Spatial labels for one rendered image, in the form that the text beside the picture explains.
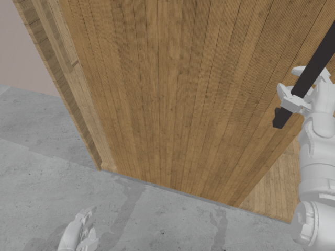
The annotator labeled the wardrobe door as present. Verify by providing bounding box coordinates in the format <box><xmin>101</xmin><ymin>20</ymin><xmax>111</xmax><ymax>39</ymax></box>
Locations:
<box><xmin>59</xmin><ymin>0</ymin><xmax>335</xmax><ymax>208</ymax></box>
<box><xmin>32</xmin><ymin>0</ymin><xmax>116</xmax><ymax>166</ymax></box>

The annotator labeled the right robot forearm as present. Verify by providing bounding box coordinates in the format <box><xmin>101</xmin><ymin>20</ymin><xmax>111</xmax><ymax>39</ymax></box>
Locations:
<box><xmin>298</xmin><ymin>112</ymin><xmax>335</xmax><ymax>207</ymax></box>

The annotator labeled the left robot hand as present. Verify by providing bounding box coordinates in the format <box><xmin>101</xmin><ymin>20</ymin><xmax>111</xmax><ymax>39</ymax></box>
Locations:
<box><xmin>58</xmin><ymin>206</ymin><xmax>99</xmax><ymax>251</ymax></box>

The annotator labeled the right robot hand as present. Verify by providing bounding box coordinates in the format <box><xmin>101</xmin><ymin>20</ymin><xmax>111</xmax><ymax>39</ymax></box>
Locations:
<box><xmin>277</xmin><ymin>66</ymin><xmax>335</xmax><ymax>119</ymax></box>

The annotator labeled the handle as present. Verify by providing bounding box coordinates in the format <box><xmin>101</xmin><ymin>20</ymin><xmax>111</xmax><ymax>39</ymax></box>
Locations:
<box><xmin>32</xmin><ymin>0</ymin><xmax>74</xmax><ymax>74</ymax></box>
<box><xmin>272</xmin><ymin>20</ymin><xmax>335</xmax><ymax>129</ymax></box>

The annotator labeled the right robot upper arm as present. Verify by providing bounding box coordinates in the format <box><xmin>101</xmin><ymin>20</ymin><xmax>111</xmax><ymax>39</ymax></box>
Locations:
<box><xmin>289</xmin><ymin>200</ymin><xmax>335</xmax><ymax>251</ymax></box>

